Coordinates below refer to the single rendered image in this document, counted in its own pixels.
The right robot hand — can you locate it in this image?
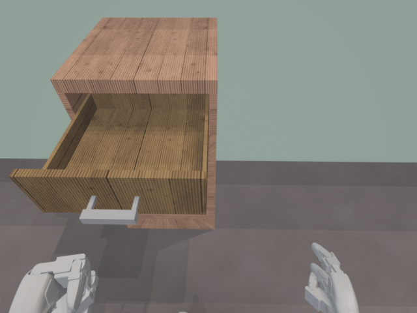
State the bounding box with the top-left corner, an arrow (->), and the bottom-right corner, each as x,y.
304,243 -> 359,313

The handle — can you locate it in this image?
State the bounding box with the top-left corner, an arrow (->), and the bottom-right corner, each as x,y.
79,196 -> 140,225

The left robot hand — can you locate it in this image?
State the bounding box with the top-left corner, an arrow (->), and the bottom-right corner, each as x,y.
9,254 -> 99,313

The cabinet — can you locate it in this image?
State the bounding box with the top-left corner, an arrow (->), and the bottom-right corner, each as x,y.
50,18 -> 218,230

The drawer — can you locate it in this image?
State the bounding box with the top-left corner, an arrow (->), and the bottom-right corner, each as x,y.
9,93 -> 209,215

